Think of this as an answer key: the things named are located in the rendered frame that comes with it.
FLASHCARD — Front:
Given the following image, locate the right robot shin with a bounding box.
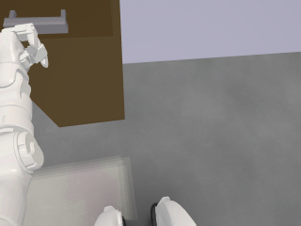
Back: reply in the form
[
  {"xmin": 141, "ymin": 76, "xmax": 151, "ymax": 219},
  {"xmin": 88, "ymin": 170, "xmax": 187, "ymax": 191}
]
[{"xmin": 156, "ymin": 197, "xmax": 170, "ymax": 226}]

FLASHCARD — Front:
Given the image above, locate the handle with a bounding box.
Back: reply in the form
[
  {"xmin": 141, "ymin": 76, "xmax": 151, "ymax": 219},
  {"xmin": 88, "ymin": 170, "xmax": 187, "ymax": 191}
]
[{"xmin": 3, "ymin": 9, "xmax": 69, "ymax": 34}]

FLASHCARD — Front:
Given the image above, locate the left robot hand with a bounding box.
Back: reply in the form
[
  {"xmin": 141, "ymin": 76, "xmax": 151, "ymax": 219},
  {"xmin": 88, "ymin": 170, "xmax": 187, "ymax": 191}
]
[{"xmin": 0, "ymin": 23, "xmax": 49, "ymax": 73}]

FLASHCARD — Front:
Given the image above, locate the cabinet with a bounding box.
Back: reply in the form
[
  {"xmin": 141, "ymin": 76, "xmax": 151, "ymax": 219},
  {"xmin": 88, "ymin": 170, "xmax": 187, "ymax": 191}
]
[{"xmin": 21, "ymin": 0, "xmax": 125, "ymax": 128}]

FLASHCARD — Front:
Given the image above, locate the robot right thigh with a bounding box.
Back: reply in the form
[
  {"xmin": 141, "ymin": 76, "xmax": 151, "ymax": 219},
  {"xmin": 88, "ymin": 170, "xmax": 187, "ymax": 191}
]
[{"xmin": 155, "ymin": 201, "xmax": 197, "ymax": 226}]

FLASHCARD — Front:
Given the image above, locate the left robot forearm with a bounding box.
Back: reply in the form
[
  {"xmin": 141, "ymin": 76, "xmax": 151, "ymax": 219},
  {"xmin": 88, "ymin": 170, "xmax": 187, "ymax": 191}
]
[{"xmin": 0, "ymin": 63, "xmax": 34, "ymax": 137}]

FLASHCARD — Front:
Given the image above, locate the drawer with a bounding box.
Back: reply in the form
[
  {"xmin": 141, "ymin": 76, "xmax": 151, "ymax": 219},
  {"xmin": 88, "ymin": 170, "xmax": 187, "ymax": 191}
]
[{"xmin": 0, "ymin": 0, "xmax": 114, "ymax": 40}]

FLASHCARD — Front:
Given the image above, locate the left robot upper arm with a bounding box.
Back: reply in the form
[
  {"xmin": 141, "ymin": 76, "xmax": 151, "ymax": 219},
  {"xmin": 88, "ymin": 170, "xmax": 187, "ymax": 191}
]
[{"xmin": 0, "ymin": 131, "xmax": 44, "ymax": 226}]

